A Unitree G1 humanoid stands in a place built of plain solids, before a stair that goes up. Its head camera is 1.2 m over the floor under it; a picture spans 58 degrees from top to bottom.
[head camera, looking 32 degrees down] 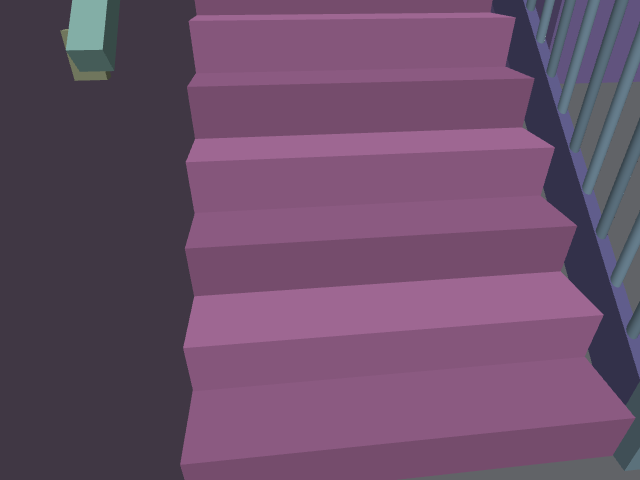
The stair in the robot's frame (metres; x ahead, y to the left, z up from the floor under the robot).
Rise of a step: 0.17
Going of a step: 0.22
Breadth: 1.20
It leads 6 degrees to the left of straight ahead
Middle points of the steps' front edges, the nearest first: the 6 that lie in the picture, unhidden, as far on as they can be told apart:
0.67 -0.25 0.18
0.89 -0.23 0.35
1.10 -0.21 0.53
1.32 -0.18 0.70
1.53 -0.16 0.88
1.75 -0.14 1.05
